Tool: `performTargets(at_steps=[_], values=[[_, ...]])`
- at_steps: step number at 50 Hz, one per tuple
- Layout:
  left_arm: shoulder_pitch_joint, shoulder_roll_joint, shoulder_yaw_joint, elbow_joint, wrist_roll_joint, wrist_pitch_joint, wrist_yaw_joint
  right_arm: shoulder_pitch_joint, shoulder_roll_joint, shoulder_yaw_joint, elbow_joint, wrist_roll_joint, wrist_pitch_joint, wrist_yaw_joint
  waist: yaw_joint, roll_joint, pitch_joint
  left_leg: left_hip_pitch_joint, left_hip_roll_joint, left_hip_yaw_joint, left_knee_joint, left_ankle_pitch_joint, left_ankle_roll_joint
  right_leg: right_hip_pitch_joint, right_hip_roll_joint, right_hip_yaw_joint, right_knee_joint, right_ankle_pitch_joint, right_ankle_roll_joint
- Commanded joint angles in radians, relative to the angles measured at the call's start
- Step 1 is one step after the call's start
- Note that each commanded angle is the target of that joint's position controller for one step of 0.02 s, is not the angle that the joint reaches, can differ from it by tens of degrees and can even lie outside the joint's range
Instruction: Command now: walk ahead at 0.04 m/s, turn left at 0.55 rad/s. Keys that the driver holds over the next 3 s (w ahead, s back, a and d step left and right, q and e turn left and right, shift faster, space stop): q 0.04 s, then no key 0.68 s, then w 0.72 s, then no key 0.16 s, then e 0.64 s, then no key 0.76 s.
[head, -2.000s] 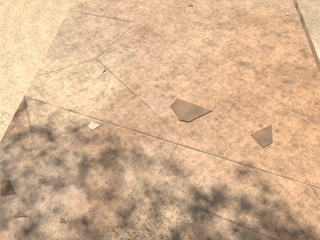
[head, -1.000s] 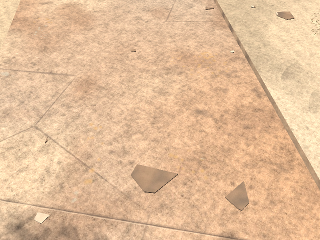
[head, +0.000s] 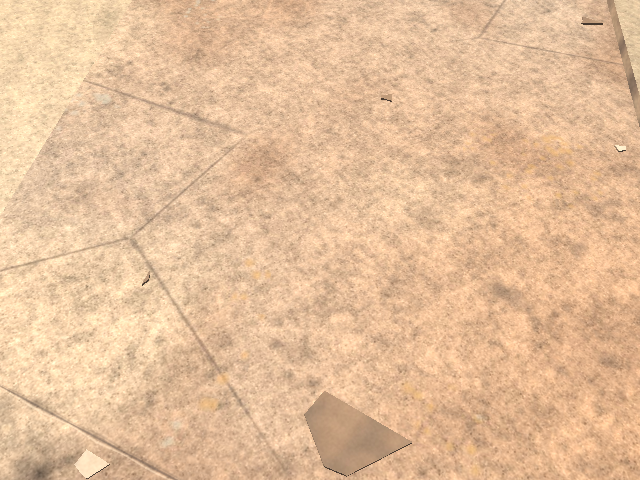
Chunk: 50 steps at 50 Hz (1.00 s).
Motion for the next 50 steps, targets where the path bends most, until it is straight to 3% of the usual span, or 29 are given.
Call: performTargets(at_steps=[1, 5, 10, 12, 14, 15, 16, 17, 18, 19, 20, 22, 25, 27, 29, 30, 31, 32, 33, 36, 38, 40, 41, 43, 44, 46, 48, 49, 50], values=[[0.082, 0.069, 0.017, -0.035, -0.003, 0.015, 0.003, 0.023, -0.149, -0.035, -0.055, -0.004, -0.008, 0.001, 0.015, 0.098, -0.146, 0.111, 0.242, -0.306, -0.170, 0.079, 0.142, -0.003, 0.005, 0.015, -0.058, 0.026, 0.018], [0.040, 0.083, 0.018, -0.055, -0.009, 0.021, 0.005, 0.033, -0.148, -0.035, -0.062, -0.012, 0.003, 0.001, -0.010, 0.139, -0.138, 0.116, 0.238, -0.360, -0.209, -0.156, 0.126, 0.004, 0.008, 0.018, -0.159, 0.029, 0.019], [0.055, 0.078, 0.010, -0.057, -0.021, 0.009, 0.009, 0.019, -0.142, -0.030, -0.057, -0.022, 0.010, 0.004, -0.015, 0.147, -0.134, 0.093, 0.244, -0.383, -0.198, -0.134, 0.115, 0.133, 0.034, -0.001, -0.309, -0.016, -0.016], [0.097, 0.074, 0.007, -0.047, -0.026, 0.002, 0.012, 0.013, -0.138, -0.026, -0.049, -0.019, 0.016, 0.004, -0.004, 0.148, -0.129, 0.083, 0.247, -0.399, -0.181, -0.097, 0.101, 0.210, 0.051, -0.014, -0.429, -0.010, -0.040], [0.173, 0.060, 0.002, -0.022, -0.024, -0.009, 0.016, 0.002, -0.129, -0.019, -0.042, -0.003, 0.024, -0.003, 0.038, 0.123, -0.114, 0.024, 0.214, -0.384, -0.139, -0.112, 0.046, 0.355, 0.058, -0.025, -0.699, 0.123, -0.075], [0.154, 0.100, 0.007, -0.030, -0.011, -0.018, 0.020, 0.024, -0.094, -0.009, -0.042, 0.002, 0.022, -0.006, 0.017, 0.029, -0.097, -0.031, 0.158, -0.338, -0.072, -0.194, -0.010, 0.394, -0.040, 0.095, -0.822, 0.108, -0.098], [0.112, 0.170, 0.014, -0.062, 0.006, -0.024, 0.021, 0.059, -0.036, 0.008, -0.048, 0.017, 0.015, -0.006, -0.012, -0.154, -0.122, -0.111, 0.029, -0.188, 0.105, -0.295, -0.063, 0.426, -0.271, 0.371, -0.920, 0.061, -0.168], [0.047, 0.175, 0.013, -0.068, 0.008, -0.028, 0.012, 0.002, -0.102, -0.010, -0.045, -0.001, 0.012, -0.011, 0.008, -0.153, -0.045, -0.070, -0.025, -0.096, 0.229, -0.385, -0.076, 0.221, -0.357, 0.416, -0.921, 0.189, -0.252], [0.024, 0.124, -0.001, -0.065, 0.004, -0.037, 0.008, -0.001, -0.106, -0.012, -0.036, -0.007, 0.011, -0.007, -0.012, -0.093, -0.034, -0.002, 0.006, -0.127, 0.319, -0.343, -0.080, 0.181, -0.308, 0.355, -0.906, 0.271, -0.260], [-0.010, 0.096, -0.010, -0.060, -0.004, -0.044, 0.007, 0.022, -0.091, -0.011, -0.016, -0.004, 0.011, -0.002, -0.036, -0.081, -0.032, 0.013, 0.010, -0.120, 0.357, -0.297, -0.087, 0.189, -0.246, 0.267, -0.883, 0.331, -0.234], [-0.020, 0.097, -0.011, -0.060, -0.005, -0.045, 0.007, 0.043, -0.088, -0.011, 0.002, -0.005, 0.013, -0.001, -0.041, -0.097, -0.042, 0.012, 0.009, -0.109, 0.379, -0.276, -0.097, 0.230, -0.196, 0.202, -0.857, 0.403, -0.208], [0.017, 0.094, -0.015, -0.040, -0.012, -0.050, 0.010, 0.061, -0.074, -0.004, 0.031, -0.011, 0.017, -0.002, -0.026, -0.111, -0.066, -0.002, 0.022, -0.081, 0.342, -0.291, -0.121, 0.342, -0.162, 0.141, -0.794, 0.621, -0.202], [0.097, 0.105, -0.015, 0.007, -0.009, -0.047, 0.008, 0.000, -0.042, 0.015, 0.039, 0.006, 0.016, -0.017, 0.028, -0.119, -0.098, 0.040, 0.051, -0.026, 0.163, -0.302, -0.137, 0.454, -0.166, 0.136, -0.718, 0.794, -0.206], [0.113, 0.119, -0.011, 0.031, -0.009, -0.039, 0.007, 0.005, -0.047, 0.019, 0.057, 0.018, 0.017, -0.026, 0.028, -0.129, -0.106, 0.095, 0.054, -0.010, 0.015, -0.223, -0.130, 0.482, -0.164, 0.151, -0.689, 0.842, -0.190], [0.099, 0.119, -0.009, 0.041, -0.015, -0.036, 0.006, 0.038, -0.065, 0.021, 0.087, 0.011, 0.009, -0.033, 0.009, -0.098, -0.112, 0.237, 0.098, -0.052, -0.163, 0.016, -0.117, 0.428, -0.147, 0.153, -0.681, 0.762, -0.134], [0.105, 0.110, -0.011, 0.038, -0.018, -0.041, 0.001, 0.042, -0.102, 0.016, 0.094, -0.001, 0.002, -0.036, 0.022, -0.055, -0.139, 0.325, 0.156, -0.110, -0.131, 0.132, -0.108, 0.371, -0.128, 0.148, -0.685, 0.651, -0.106], [0.140, 0.101, -0.008, 0.046, -0.025, -0.043, -0.005, 0.026, -0.132, 0.011, 0.108, -0.001, -0.001, -0.034, 0.061, 0.028, -0.115, 0.322, 0.187, -0.128, -0.057, 0.240, -0.085, 0.335, -0.078, 0.111, -0.726, 0.527, -0.092], [0.118, 0.089, -0.013, 0.067, -0.026, -0.039, -0.002, 0.018, -0.085, 0.022, 0.121, 0.007, -0.003, -0.025, 0.033, 0.054, -0.099, 0.272, 0.180, -0.121, -0.062, 0.187, -0.074, 0.363, -0.055, 0.085, -0.749, 0.430, -0.085], [0.089, 0.091, -0.011, 0.075, -0.023, -0.033, 0.002, 0.020, -0.060, 0.030, 0.130, 0.004, -0.007, -0.022, 0.018, 0.056, -0.070, 0.237, 0.175, -0.124, -0.087, 0.138, -0.076, 0.374, -0.049, 0.078, -0.740, 0.389, -0.079], [0.073, 0.089, -0.010, 0.094, -0.016, -0.023, -0.003, 0.024, -0.073, 0.035, 0.164, 0.001, -0.011, -0.031, 0.022, 0.077, -0.048, 0.206, 0.170, -0.130, -0.122, 0.090, -0.076, 0.387, -0.058, 0.081, -0.738, 0.380, -0.084], [0.089, 0.091, -0.007, 0.116, -0.014, -0.019, -0.008, 0.043, -0.083, 0.032, 0.182, -0.001, -0.009, -0.031, 0.021, 0.069, -0.055, 0.192, 0.146, -0.127, -0.126, -0.200, -0.051, 0.370, -0.019, 0.058, -0.719, 0.105, -0.094], [0.074, 0.098, -0.001, 0.111, -0.006, -0.011, -0.016, 0.061, -0.112, 0.021, 0.178, -0.006, -0.001, -0.026, 0.009, 0.082, 0.026, 0.115, 0.153, -0.188, -0.150, -0.581, 0.002, 0.244, 0.017, 0.051, -0.664, -0.195, -0.116], [0.050, 0.085, -0.005, 0.098, -0.005, -0.012, -0.021, 0.089, -0.122, 0.018, 0.181, -0.004, -0.002, -0.025, -0.009, 0.106, 0.075, 0.106, 0.189, -0.256, -0.189, -0.681, 0.033, 0.165, 0.032, 0.043, -0.617, -0.226, -0.116], [0.012, 0.031, -0.019, 0.072, 0.003, -0.029, -0.031, 0.152, -0.148, 0.005, 0.200, -0.006, -0.010, -0.024, -0.031, 0.207, 0.104, 0.163, 0.325, -0.449, -0.308, -0.737, 0.107, 0.070, 0.061, -0.056, -0.443, -0.052, -0.097], [-0.003, 0.045, -0.016, 0.064, 0.006, -0.040, -0.034, 0.146, -0.144, 0.002, 0.198, -0.009, -0.017, -0.021, -0.033, 0.200, 0.106, 0.160, 0.366, -0.488, -0.336, -0.680, 0.131, 0.055, 0.031, -0.049, -0.384, 0.000, -0.096], [0.008, 0.076, -0.005, 0.055, 0.000, -0.059, -0.045, 0.114, -0.146, -0.002, 0.185, -0.014, -0.032, -0.014, -0.009, 0.163, 0.067, 0.179, 0.360, -0.451, -0.331, -0.568, 0.129, 0.067, 0.009, -0.030, -0.368, -0.039, -0.102], [0.096, 0.051, -0.007, 0.077, -0.009, -0.073, -0.051, 0.051, -0.140, -0.005, 0.169, 0.000, -0.040, -0.009, 0.053, 0.163, 0.056, 0.070, 0.295, -0.330, -0.282, -0.500, 0.091, 0.259, 0.024, -0.069, -0.526, 0.026, -0.115], [0.190, 0.041, -0.004, 0.115, -0.014, -0.078, -0.047, 0.016, -0.129, -0.005, 0.158, 0.005, -0.041, -0.006, 0.097, 0.139, 0.048, -0.032, 0.244, -0.264, -0.221, -0.483, 0.066, 0.430, 0.059, -0.100, -0.624, 0.092, -0.115], [0.290, 0.061, 0.006, 0.155, -0.012, -0.080, -0.038, -0.005, -0.111, -0.002, 0.144, -0.001, -0.045, -0.006, 0.133, 0.074, 0.038, -0.143, 0.192, -0.208, -0.110, -0.456, 0.042, 0.584, 0.058, -0.065, -0.682, 0.082, -0.114]])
